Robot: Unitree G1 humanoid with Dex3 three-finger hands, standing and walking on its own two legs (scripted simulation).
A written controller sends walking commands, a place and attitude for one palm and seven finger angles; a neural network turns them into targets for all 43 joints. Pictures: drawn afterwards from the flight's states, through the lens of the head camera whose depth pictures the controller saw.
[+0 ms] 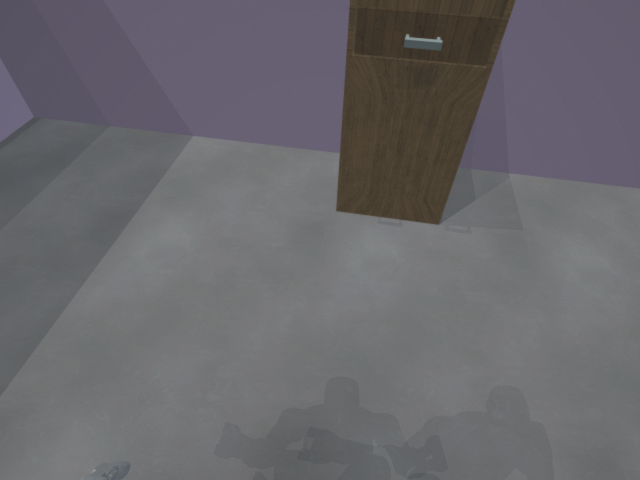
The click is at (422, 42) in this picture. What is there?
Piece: drawer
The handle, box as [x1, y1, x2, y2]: [404, 34, 442, 50]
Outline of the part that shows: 406,34 404,41 405,47 440,50 442,42 439,37 437,37 436,39 409,37 408,34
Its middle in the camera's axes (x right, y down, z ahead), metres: +0.32 -0.62 +1.20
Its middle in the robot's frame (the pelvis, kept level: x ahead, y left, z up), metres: +1.33 -0.25 +0.03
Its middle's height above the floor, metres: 0.80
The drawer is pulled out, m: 0.00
